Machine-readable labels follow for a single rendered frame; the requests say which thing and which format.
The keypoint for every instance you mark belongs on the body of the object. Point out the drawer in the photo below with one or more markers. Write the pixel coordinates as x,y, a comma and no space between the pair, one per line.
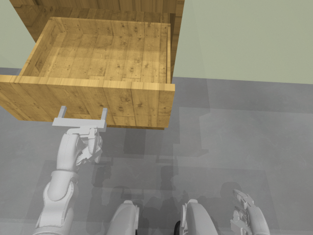
90,64

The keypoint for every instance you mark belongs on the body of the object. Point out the cabinet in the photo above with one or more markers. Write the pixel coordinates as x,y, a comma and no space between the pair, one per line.
36,13

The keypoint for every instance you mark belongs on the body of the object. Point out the robot right shin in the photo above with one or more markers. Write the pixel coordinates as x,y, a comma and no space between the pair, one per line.
181,230

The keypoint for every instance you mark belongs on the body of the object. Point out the robot left hand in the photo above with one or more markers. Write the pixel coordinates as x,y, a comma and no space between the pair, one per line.
85,139

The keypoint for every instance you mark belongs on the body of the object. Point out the left robot forearm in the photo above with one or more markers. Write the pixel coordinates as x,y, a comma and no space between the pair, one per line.
59,197

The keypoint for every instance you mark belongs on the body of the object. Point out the robot right hand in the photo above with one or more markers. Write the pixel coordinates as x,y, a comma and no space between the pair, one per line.
253,221

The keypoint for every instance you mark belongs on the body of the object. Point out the left robot thigh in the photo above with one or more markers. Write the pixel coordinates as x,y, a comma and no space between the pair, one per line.
124,220

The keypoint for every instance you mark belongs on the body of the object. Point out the handle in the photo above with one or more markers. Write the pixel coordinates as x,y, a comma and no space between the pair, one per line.
61,123

